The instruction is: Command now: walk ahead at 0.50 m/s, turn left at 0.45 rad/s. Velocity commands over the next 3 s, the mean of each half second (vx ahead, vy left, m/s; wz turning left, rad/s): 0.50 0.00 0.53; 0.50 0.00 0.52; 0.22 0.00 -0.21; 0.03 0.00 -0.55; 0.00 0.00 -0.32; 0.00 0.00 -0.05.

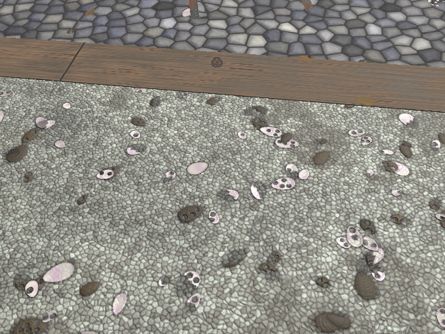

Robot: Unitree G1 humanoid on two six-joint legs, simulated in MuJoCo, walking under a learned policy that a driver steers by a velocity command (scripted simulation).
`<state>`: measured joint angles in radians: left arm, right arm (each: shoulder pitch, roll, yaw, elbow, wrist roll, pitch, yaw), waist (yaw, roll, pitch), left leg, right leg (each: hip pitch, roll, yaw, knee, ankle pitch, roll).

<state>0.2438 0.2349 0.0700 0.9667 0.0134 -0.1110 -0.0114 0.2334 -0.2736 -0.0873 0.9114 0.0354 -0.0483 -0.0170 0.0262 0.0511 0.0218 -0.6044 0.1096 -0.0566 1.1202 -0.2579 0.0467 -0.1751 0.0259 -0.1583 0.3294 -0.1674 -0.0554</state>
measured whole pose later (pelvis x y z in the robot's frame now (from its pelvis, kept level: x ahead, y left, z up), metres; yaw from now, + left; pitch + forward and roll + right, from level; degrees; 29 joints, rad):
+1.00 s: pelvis +0.55 +0.13 +0.00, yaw +32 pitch +2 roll -1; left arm 0.23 0.26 0.07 0.83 0.01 -0.11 -0.02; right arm 0.27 -0.29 -0.07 0.74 0.02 -0.05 -0.01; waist 0.02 0.04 0.01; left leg -0.52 0.02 -0.07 1.14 -0.36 0.03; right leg -0.27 0.04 -0.03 0.41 -0.18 -0.03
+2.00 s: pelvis +0.70 +0.22 +0.00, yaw +4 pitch +3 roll +3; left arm 0.20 0.31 0.07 0.64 -0.01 0.04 0.03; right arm 0.10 -0.30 -0.09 0.76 0.00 0.00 -0.03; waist 0.01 0.01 0.02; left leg -0.47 -0.02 -0.09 0.80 -0.34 -0.08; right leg -0.33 0.07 0.14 0.49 -0.20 -0.05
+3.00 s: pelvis +0.70 +0.21 -0.01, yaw -4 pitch -2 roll +0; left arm 0.23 0.23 0.03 0.75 0.01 0.00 0.01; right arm 0.19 -0.27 -0.04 0.96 0.00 0.00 -0.03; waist -0.02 0.00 0.04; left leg -0.20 0.05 -0.04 0.49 -0.27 -0.06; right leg -0.19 0.03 0.05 0.52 -0.31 -0.02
